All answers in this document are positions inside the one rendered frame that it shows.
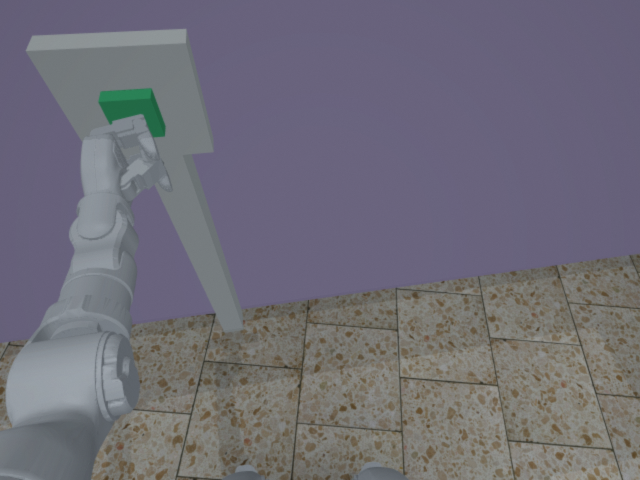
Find left robot forearm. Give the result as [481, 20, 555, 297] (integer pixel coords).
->
[5, 193, 139, 425]

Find left robot upper arm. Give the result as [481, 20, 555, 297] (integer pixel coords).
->
[0, 331, 140, 480]

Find right robot shin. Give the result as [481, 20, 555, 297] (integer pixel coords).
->
[358, 462, 382, 475]

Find panel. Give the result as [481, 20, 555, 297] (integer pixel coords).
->
[26, 29, 244, 333]

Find button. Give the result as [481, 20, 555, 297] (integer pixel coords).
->
[98, 88, 166, 137]

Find robot shin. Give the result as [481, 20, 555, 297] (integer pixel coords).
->
[358, 462, 382, 475]
[235, 465, 257, 473]

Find left robot hand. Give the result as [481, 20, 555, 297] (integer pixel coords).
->
[80, 114, 173, 207]

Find left robot shin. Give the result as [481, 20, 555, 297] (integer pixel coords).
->
[235, 465, 257, 473]

